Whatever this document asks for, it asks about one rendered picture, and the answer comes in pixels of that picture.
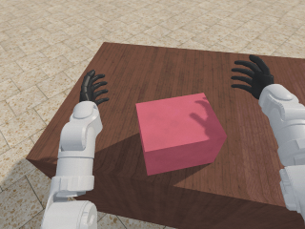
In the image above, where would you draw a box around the robot right hand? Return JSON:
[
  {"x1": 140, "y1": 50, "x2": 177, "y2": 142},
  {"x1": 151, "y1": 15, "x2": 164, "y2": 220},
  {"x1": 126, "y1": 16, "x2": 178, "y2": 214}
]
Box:
[{"x1": 231, "y1": 54, "x2": 275, "y2": 99}]

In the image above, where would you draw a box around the robot left hand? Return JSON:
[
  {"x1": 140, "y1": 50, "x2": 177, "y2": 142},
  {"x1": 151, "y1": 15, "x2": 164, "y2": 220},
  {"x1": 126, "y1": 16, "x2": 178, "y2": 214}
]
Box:
[{"x1": 79, "y1": 70, "x2": 110, "y2": 106}]

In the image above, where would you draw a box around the right robot upper arm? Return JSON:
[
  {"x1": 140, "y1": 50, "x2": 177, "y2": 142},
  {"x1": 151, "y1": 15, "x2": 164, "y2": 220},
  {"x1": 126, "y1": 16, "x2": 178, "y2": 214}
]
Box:
[{"x1": 279, "y1": 164, "x2": 305, "y2": 223}]

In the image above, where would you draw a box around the left robot forearm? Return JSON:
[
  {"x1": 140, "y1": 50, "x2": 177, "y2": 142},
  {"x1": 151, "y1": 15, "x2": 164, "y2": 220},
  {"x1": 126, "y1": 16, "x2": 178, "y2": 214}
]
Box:
[{"x1": 40, "y1": 101, "x2": 103, "y2": 229}]

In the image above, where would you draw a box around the carton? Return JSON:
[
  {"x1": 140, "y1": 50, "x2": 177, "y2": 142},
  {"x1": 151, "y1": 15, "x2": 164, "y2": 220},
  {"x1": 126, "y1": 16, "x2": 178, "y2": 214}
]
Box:
[{"x1": 135, "y1": 93, "x2": 227, "y2": 176}]

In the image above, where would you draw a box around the pedestal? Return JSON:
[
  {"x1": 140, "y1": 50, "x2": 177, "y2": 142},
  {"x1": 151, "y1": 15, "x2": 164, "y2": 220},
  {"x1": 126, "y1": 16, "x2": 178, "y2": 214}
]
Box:
[{"x1": 26, "y1": 42, "x2": 305, "y2": 229}]

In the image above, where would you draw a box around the left robot upper arm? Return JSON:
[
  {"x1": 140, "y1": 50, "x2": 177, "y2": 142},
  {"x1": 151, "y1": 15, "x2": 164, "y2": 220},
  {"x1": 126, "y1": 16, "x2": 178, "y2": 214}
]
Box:
[{"x1": 41, "y1": 200, "x2": 97, "y2": 229}]

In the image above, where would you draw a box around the right robot forearm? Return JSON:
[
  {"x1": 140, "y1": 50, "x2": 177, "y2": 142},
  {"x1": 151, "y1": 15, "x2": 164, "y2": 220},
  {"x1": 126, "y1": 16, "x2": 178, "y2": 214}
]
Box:
[{"x1": 258, "y1": 84, "x2": 305, "y2": 167}]

